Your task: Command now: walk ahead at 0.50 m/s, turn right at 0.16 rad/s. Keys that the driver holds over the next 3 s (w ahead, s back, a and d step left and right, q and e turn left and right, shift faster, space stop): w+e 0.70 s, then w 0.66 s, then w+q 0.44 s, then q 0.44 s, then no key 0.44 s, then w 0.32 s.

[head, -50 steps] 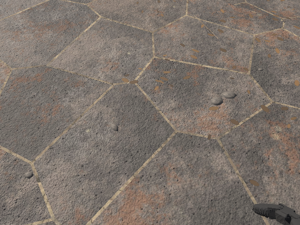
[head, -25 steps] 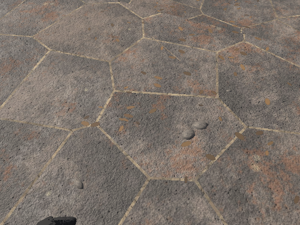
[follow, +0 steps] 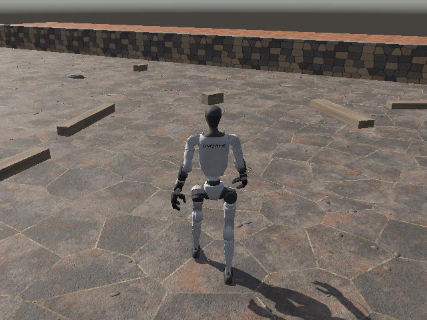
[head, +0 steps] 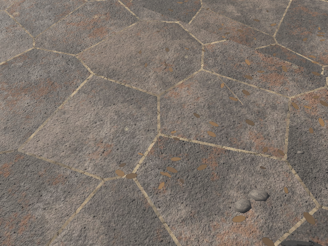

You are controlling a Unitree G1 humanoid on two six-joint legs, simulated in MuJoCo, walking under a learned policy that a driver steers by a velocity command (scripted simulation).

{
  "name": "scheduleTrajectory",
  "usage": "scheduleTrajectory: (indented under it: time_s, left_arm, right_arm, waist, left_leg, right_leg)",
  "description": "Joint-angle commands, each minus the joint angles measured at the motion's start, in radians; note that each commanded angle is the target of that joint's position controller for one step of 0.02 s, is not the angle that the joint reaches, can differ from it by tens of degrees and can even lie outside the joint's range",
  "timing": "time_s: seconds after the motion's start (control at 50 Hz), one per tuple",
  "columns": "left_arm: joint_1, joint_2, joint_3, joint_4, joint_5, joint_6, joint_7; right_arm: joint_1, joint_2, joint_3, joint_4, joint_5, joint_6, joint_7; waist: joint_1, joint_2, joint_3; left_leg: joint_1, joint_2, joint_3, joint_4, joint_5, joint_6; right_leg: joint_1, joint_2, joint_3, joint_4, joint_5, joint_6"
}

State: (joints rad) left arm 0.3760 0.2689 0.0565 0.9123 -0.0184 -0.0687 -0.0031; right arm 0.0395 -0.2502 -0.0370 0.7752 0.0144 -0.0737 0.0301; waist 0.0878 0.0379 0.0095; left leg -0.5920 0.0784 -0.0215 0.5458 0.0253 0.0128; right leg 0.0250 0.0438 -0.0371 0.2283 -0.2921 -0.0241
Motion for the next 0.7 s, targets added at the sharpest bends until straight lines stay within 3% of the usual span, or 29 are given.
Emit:
scheduleTrajectory:
  time_s: [0.02, 0.04, 0.06, 0.08, 0.1, 0.12, 0.14, 0.16, 0.18, 0.22, 0.28, 0.36, 0.42, 0.5, 0.52, 0.56, 0.58, 0.6, 0.62, 0.64, 0.66, 0.68, 0.7]
  left_arm:
    - [0.01, 0.186, 0.045, -0.023, -0.007, 0.007, 0.011]
    - [-0.015, 0.191, 0.046, -0.028, -0.008, 0.012, 0.013]
    - [-0.019, 0.163, 0.035, -0.033, -0.002, 0.013, 0.013]
    - [-0.014, 0.097, 0.01, -0.063, 0.023, 0.012, 0.013]
    - [0.118, -0.008, -0.017, -0.067, 0.005, -0.007, 0.009]
    - [0.061, 0.109, 0.011, -0.052, -0.017, -0.017, 0.009]
    - [-0.022, 0.152, 0.027, -0.08, -0.032, -0.021, 0.008]
    - [-0.06, 0.141, 0.027, -0.086, -0.028, -0.018, 0.014]
    - [-0.073, 0.13, 0.033, -0.087, -0.016, -0.01, 0.017]
    - [-0.039, 0.09, 0.035, -0.079, -0.018, 0.015, 0.014]
    - [-0.077, 0.062, 0.036, -0.105, -0.013, 0.042, 0.014]
    - [-0.16, 0.05, 0.033, -0.138, -0.005, 0.04, -0.001]
    - [-0.269, 0.033, 0.021, -0.177, -0.001, 0.034, -0.022]
    - [-0.368, 0.035, 0.016, -0.236, -0.002, 0.036, -0.045]
    - [-0.372, 0.042, 0.018, -0.248, -0.003, 0.037, -0.05]
    - [-0.327, 0.074, 0.035, -0.256, -0.003, 0.042, -0.054]
    - [-0.248, 0.102, 0.051, -0.243, -0.005, 0.045, -0.053]
    - [-0.101, 0.146, 0.079, -0.206, -0.008, 0.046, -0.047]
    - [0.069, 0.229, 0.117, -0.16, -0.009, 0.055, -0.027]
    - [0.039, 0.345, 0.131, -0.161, -0.019, 0.048, -0.017]
    - [0.069, 0.276, 0.106, -0.198, -0.004, 0.029, -0.025]
    - [0.033, 0.213, 0.087, -0.191, 0.005, 0.012, -0.03]
    - [-0.028, 0.181, 0.077, -0.197, 0.001, 0.003, -0.029]
  right_arm:
    - [-0.059, -0.112, -0.03, -0.082, 0.001, -0.03, 0.009]
    - [0.025, -0.134, -0.044, -0.059, -0.002, -0.035, 0.006]
    - [0.18, -0.185, -0.069, -0.012, -0.007, -0.037, -0.004]
    - [0.363, -0.262, -0.09, 0.015, -0.023, -0.035, -0.015]
    - [0.393, -0.307, -0.098, 0.036, -0.023, -0.024, -0.011]
    - [0.377, -0.203, -0.072, 0.023, -0.017, -0.025, -0.011]
    - [0.309, -0.161, -0.058, 0.017, -0.013, -0.027, -0.015]
    - [0.236, -0.139, -0.05, 0.011, -0.016, -0.03, -0.015]
    - [0.186, -0.11, -0.044, 0.012, -0.02, -0.033, -0.013]
    - [0.144, -0.086, -0.041, 0.022, -0.029, -0.043, -0.014]
    - [0.148, -0.114, -0.053, 0.046, -0.031, -0.053, -0.023]
    - [0.172, -0.142, -0.061, 0.069, -0.033, -0.043, -0.04]
    - [0.202, -0.166, -0.068, 0.081, -0.025, -0.031, -0.048]
    - [0.258, -0.192, -0.079, 0.107, -0.005, -0.004, -0.05]
    - [0.257, -0.2, -0.082, 0.109, 0.0, 0.003, -0.05]
    - [0.232, -0.229, -0.091, 0.101, 0.009, 0.016, -0.053]
    - [0.218, -0.241, -0.094, 0.097, 0.014, 0.024, -0.055]
    - [0.193, -0.243, -0.093, 0.091, 0.02, 0.031, -0.055]
    - [0.201, -0.213, -0.08, 0.078, 0.003, 0.025, -0.057]
    - [0.291, -0.048, -0.031, 0.021, -0.042, -0.001, -0.043]
    - [0.208, -0.107, -0.033, 0.005, -0.002, -0.047, -0.029]
    - [0.099, -0.161, -0.048, -0.025, 0.039, -0.07, -0.021]
    - [0.088, -0.152, -0.044, -0.025, 0.03, -0.082, -0.025]
  waist:
    - [-0.053, -0.12, 0.043]
    - [-0.105, -0.122, 0.0]
    - [-0.172, -0.101, -0.106]
    - [-0.232, 0.024, -0.274]
    - [-0.165, 0.295, -0.384]
    - [-0.203, 0.175, -0.322]
    - [-0.193, 0.126, -0.19]
    - [-0.16, 0.064, -0.122]
    - [-0.134, 0.06, -0.068]
    - [-0.091, 0.085, -0.039]
    - [-0.078, 0.043, 0.005]
    - [-0.095, 0.02, 0.035]
    - [-0.135, 0.001, 0.067]
    - [-0.162, -0.001, 0.099]
    - [-0.154, 0.006, 0.096]
    - [-0.108, 0.042, 0.043]
    - [-0.057, 0.055, -0.007]
    - [0.029, 0.039, -0.081]
    - [0.099, -0.044, -0.17]
    - [-0.036, -0.323, -0.226]
    - [0.024, -0.204, -0.371]
    - [0.04, -0.14, -0.229]
    - [-0.002, -0.081, -0.149]
  left_leg:
    - [0.055, -0.023, 0.001, -0.056, -0.081, 0.027]
    - [0.183, -0.049, 0.025, -0.086, -0.092, 0.043]
    - [0.419, -0.043, 0.024, -0.078, -0.076, 0.071]
    - [0.727, 0.154, -0.181, -0.045, -0.064, 0.132]
    - [0.999, 0.349, -0.602, -0.164, -0.285, 0.26]
    - [0.928, 0.322, -0.623, -0.228, -0.418, 0.226]
    - [0.806, 0.297, -0.476, -0.25, -0.412, 0.185]
    - [0.676, 0.263, -0.374, -0.282, -0.329, 0.167]
    - [0.578, 0.231, -0.287, -0.317, -0.259, 0.159]
    - [0.475, 0.193, -0.161, -0.374, -0.171, 0.151]
    - [0.445, 0.195, -0.045, -0.414, -0.054, 0.166]
    - [0.485, 0.178, 0.083, -0.431, 0.008, 0.156]
    - [0.521, 0.182, 0.154, -0.435, 0.024, 0.147]
    - [0.656, 0.221, 0.202, -0.382, 0.1, 0.133]
    - [0.683, 0.228, 0.215, -0.351, 0.173, 0.125]
    - [0.711, 0.228, 0.245, -0.226, 0.496, 0.103]
    - [0.705, 0.22, 0.257, -0.102, 0.64, 0.091]
    - [0.643, 0.185, 0.282, 0.096, 0.662, 0.063]
    - [0.417, 0.141, 0.283, 0.391, 0.405, 0.014]
    - [-0.049, -0.063, 0.207, 0.745, -0.552, -0.051]
    - [-0.169, -0.105, -0.043, 0.866, -0.636, -0.037]
    - [-0.256, -0.054, -0.059, 0.852, -0.536, -0.007]
    - [-0.225, -0.007, -0.06, 0.767, -0.444, 0.011]
  right_leg:
    - [-0.004, -0.305, 0.178, 0.027, 0.394, -0.149]
    - [-0.02, -0.28, 0.165, 0.114, 0.513, -0.132]
    - [-0.091, -0.22, 0.128, 0.291, 0.561, -0.103]
    - [-0.294, -0.14, 0.073, 0.615, 0.291, -0.06]
    - [-0.657, 0.009, 0.069, 0.92, -0.279, -0.007]
    - [-0.744, -0.043, 0.183, 1.035, -0.289, -0.013]
    - [-0.792, -0.085, 0.169, 1.052, -0.195, -0.023]
    - [-0.756, -0.13, 0.149, 1.024, -0.109, -0.02]
    - [-0.723, -0.157, 0.15, 0.979, -0.048, -0.016]
    - [-0.636, -0.185, 0.151, 0.941, 0.013, -0.011]
    - [-0.685, -0.194, 0.152, 0.89, 0.092, 0.004]
    - [-0.725, -0.186, 0.133, 0.691, 0.268, 0.016]
    - [-0.712, -0.175, 0.067, 0.549, 0.337, 0.007]
    - [-0.74, -0.157, 0.014, 0.446, 0.265, -0.025]
    - [-0.725, -0.143, -0.004, 0.431, 0.224, -0.038]
    - [-0.61, -0.083, -0.061, 0.425, 0.125, -0.076]
    - [-0.501, -0.041, -0.089, 0.422, 0.083, -0.1]
    - [-0.295, 0.007, -0.102, 0.354, 0.132, -0.135]
    - [0.012, -0.042, 0.037, 0.314, 0.149, -0.185]
    - [0.327, -0.298, 0.587, 0.233, 0.034, -0.362]
    - [0.392, -0.385, 0.878, 0.063, -0.114, -0.421]
    - [0.312, -0.363, 0.744, 0.036, -0.038, -0.359]
    - [0.171, -0.319, 0.614, 0.046, 0.052, -0.32]
